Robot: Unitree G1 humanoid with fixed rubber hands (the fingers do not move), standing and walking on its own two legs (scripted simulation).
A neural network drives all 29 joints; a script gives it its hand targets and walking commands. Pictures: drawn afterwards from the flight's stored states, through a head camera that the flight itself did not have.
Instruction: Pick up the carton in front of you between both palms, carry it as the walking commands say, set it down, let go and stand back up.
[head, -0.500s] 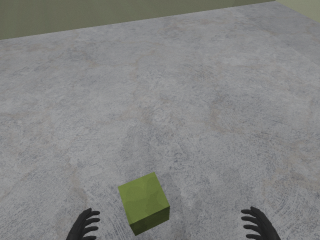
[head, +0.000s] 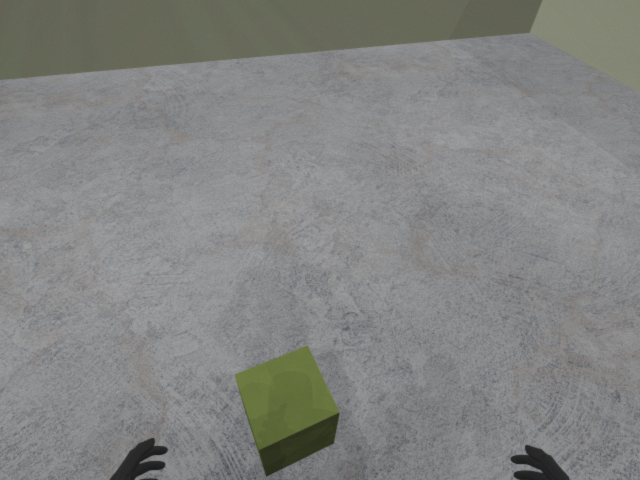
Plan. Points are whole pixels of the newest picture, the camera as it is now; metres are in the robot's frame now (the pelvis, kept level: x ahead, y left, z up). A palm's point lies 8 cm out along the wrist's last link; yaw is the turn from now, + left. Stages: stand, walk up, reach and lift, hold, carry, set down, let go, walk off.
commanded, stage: stand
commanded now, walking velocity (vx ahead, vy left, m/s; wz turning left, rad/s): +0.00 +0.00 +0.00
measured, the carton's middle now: (287, 410) +0.46 +0.09 -0.64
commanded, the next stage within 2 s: none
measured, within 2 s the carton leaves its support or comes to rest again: neither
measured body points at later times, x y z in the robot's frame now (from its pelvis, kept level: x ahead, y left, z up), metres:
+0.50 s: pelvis +0.03 +0.01 +0.00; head +0.04 +0.04 +0.45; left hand +0.17 +0.30 -0.11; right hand +0.15 -0.28 -0.09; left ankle +0.02 +0.11 -0.73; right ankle -0.04 -0.14 -0.73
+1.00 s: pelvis +0.01 +0.01 +0.01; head +0.01 +0.03 +0.46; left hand +0.11 +0.31 -0.12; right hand +0.12 -0.30 -0.09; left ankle +0.02 +0.11 -0.73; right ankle -0.04 -0.14 -0.73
